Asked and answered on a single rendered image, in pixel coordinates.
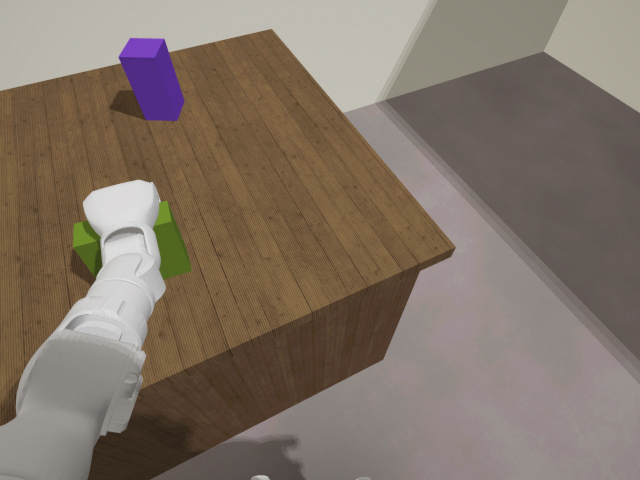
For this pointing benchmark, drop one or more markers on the sponge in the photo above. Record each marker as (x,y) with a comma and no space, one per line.
(173,252)

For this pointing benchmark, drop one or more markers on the robot left hand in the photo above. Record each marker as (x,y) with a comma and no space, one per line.
(130,201)

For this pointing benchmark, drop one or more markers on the table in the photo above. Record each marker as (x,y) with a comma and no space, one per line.
(304,245)

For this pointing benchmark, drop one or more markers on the left robot forearm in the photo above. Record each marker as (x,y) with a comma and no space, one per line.
(122,298)

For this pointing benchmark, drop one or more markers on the robot left upper arm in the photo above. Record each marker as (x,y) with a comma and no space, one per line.
(84,386)

